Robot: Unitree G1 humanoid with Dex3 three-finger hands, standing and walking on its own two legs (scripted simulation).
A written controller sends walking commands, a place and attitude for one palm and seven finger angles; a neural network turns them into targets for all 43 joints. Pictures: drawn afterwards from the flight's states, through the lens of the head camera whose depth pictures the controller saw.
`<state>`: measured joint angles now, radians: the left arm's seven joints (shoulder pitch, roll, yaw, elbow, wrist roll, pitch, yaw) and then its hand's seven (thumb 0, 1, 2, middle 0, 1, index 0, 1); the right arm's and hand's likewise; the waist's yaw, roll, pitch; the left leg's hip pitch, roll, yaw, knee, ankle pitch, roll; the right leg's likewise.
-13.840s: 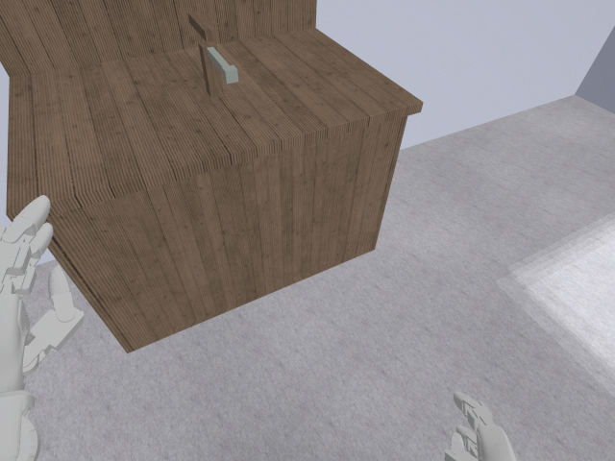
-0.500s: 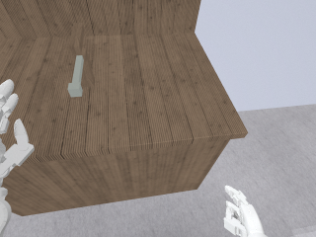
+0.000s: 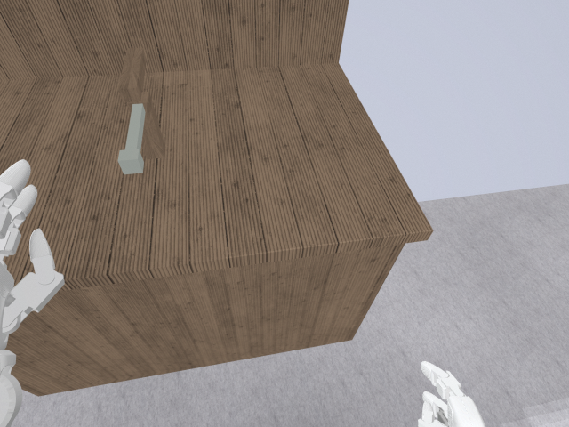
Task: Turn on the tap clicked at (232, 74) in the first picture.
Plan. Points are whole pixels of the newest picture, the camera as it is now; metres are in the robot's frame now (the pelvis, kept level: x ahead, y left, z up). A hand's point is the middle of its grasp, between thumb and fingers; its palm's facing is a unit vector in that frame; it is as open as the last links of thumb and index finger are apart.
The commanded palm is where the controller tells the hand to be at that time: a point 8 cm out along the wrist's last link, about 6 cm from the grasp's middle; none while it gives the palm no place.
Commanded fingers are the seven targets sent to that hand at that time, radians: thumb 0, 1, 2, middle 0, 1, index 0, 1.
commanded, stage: look again from close up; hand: left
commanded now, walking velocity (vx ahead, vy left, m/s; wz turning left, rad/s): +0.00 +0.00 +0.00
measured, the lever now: (131, 161) +0.45 +0.28 +0.11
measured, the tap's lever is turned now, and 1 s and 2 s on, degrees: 0 0 0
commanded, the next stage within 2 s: shuffle to correct the standing spot in 0.16 s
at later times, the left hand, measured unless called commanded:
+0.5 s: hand (78, 257) +0.24 +0.24 +0.16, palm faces +0.41 -0.85 -0.31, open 7.4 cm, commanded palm +0.19 +0.27 +0.18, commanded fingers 0.00 0.90 0.90 -0.20 -0.30 -0.20 -0.30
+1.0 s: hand (159, 193) +0.34 +0.19 +0.16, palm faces +0.27 -0.86 -0.44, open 7.4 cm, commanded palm +0.28 +0.24 +0.18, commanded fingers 0.00 0.90 0.90 -0.20 -0.30 -0.20 -0.30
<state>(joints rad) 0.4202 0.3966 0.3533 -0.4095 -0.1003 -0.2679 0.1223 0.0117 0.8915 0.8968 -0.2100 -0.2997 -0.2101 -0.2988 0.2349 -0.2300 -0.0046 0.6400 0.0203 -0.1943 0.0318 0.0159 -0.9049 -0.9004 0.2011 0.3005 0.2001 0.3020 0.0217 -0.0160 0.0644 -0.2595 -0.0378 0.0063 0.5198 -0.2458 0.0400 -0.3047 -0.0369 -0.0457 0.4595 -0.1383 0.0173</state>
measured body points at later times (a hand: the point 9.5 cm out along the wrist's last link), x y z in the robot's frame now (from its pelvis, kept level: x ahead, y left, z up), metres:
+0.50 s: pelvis +0.02 +0.00 +0.00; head +0.03 +0.01 +0.45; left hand +0.22 +0.29 +0.18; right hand +0.20 -0.23 -0.08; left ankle +0.02 +0.09 -0.74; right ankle +0.07 -0.13 -0.74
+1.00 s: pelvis +0.09 -0.02 -0.01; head +0.12 -0.04 +0.44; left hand +0.32 +0.23 +0.18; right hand +0.23 -0.28 -0.10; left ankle +0.03 +0.09 -0.71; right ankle +0.07 -0.11 -0.74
